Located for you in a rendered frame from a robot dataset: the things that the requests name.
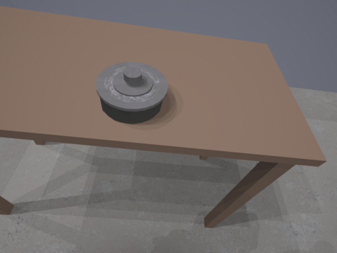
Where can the knob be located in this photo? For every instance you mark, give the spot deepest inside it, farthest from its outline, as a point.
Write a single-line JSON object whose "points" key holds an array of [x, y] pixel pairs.
{"points": [[132, 75]]}

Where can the lid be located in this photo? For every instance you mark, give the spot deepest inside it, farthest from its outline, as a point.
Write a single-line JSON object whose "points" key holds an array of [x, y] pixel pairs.
{"points": [[114, 91]]}

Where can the table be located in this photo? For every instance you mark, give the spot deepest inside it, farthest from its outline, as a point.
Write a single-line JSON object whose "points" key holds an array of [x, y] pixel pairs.
{"points": [[226, 98]]}

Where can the pot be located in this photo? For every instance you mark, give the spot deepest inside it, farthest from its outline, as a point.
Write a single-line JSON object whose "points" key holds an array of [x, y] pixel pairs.
{"points": [[130, 117]]}

